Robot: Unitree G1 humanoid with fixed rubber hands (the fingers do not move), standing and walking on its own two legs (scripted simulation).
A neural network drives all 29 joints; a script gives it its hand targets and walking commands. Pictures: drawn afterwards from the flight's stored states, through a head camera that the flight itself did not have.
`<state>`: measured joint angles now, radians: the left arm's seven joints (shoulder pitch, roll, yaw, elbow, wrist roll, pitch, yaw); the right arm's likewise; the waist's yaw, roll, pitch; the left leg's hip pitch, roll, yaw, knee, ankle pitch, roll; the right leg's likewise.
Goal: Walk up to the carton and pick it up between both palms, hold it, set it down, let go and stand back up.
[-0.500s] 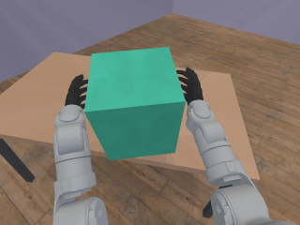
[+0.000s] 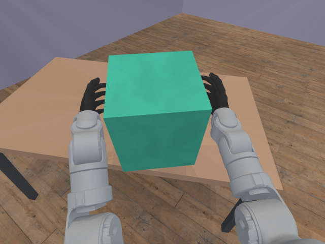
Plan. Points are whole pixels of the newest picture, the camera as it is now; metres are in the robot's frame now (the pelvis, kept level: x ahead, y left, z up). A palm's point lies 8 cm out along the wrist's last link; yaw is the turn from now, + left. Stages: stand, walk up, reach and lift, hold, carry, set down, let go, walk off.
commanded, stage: hold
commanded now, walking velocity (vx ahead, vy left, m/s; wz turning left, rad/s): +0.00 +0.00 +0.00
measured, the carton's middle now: (155, 115) +0.41 +0.01 +0.12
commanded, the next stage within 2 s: set down in 0.32 s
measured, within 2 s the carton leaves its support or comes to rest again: neither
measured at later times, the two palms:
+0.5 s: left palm (87, 111) +0.36 +0.17 +0.18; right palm (214, 105) +0.37 -0.13 +0.18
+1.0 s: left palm (97, 127) +0.39 +0.16 +0.11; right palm (209, 115) +0.40 -0.14 +0.13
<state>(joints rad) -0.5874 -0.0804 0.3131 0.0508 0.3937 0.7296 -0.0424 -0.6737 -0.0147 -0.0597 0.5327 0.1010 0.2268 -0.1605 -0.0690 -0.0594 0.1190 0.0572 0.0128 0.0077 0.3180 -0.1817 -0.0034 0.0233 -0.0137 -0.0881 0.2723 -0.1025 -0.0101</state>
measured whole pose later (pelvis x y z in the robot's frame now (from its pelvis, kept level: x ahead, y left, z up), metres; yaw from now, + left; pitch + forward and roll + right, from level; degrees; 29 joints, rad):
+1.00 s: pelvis +0.03 +0.00 +0.00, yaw +2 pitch -7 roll -1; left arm -0.46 -0.07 0.25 0.26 0.31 0.40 -0.01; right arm -0.55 0.05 -0.19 0.65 -0.07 -0.14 -0.09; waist -0.05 -0.05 0.11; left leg 0.01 0.01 -0.03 0.32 -0.21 -0.01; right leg 0.01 -0.02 -0.13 0.25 -0.14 -0.01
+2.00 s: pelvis +0.04 -0.01 +0.00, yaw +0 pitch -2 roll -1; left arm -0.66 -0.08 0.41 0.72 0.35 0.15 0.01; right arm -0.71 0.05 -0.42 0.91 -0.22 -0.20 -0.06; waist -0.01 -0.05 0.05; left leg -0.04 0.03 0.01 0.27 -0.20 -0.01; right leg -0.08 0.00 -0.09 0.23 -0.12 -0.01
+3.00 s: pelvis +0.05 +0.00 +0.00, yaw +0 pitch +10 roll -1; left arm -0.80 -0.02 0.49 1.03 0.32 -0.11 0.03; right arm -0.77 0.11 -0.70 0.97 -0.47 -0.26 -0.05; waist -0.02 -0.01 -0.07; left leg -0.29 0.01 0.01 0.32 -0.20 0.00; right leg -0.32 -0.02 -0.09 0.27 -0.12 0.00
